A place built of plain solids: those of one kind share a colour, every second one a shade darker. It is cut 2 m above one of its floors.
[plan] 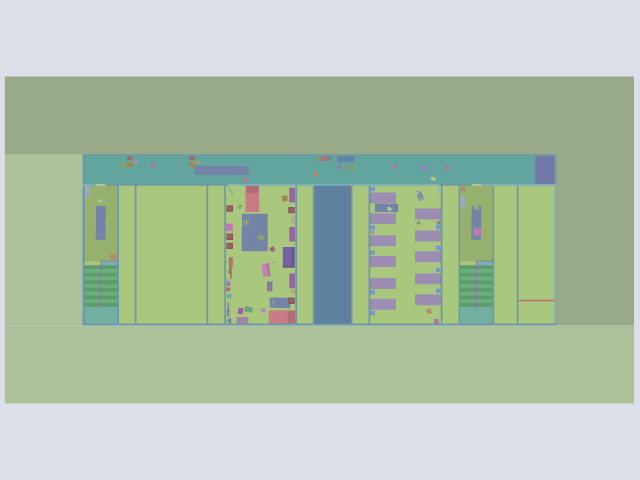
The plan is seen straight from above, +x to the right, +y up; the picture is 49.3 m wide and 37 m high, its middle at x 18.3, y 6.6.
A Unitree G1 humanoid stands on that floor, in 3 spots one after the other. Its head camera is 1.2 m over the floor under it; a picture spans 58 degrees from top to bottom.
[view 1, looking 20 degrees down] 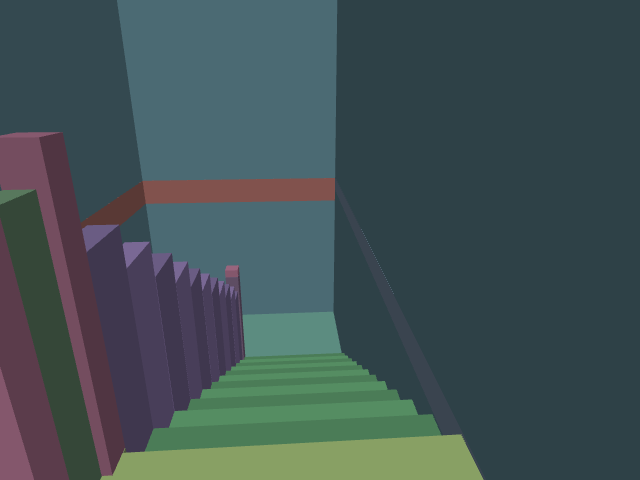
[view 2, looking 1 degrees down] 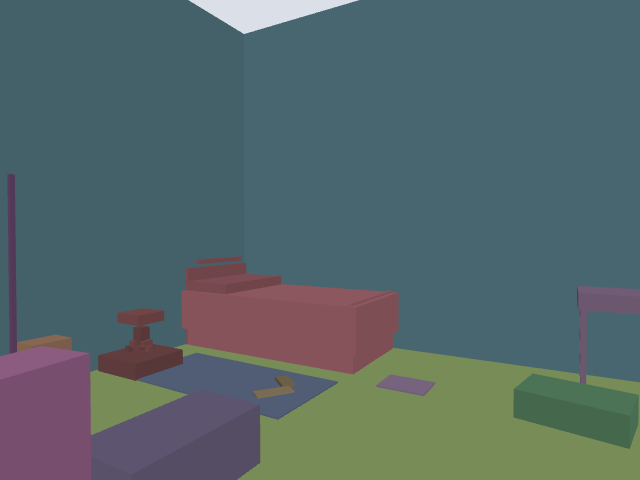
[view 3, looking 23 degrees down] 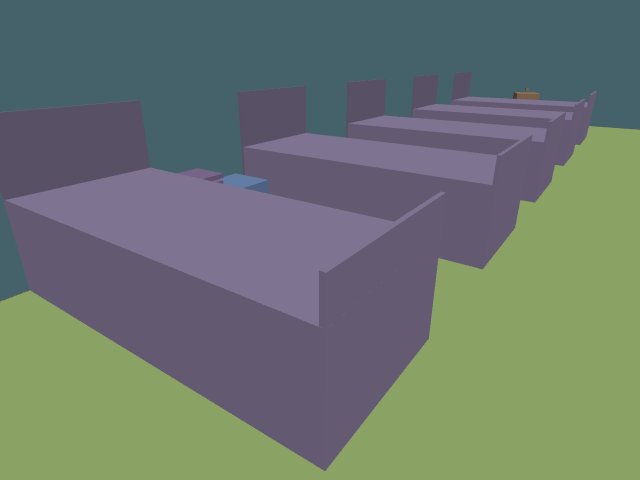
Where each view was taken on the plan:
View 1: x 0.76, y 5.85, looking -94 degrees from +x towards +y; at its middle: wall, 6.07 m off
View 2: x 12.82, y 4.42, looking -60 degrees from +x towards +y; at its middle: wall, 4.93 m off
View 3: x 25.07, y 9.82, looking -55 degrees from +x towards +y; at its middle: iron_single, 1.71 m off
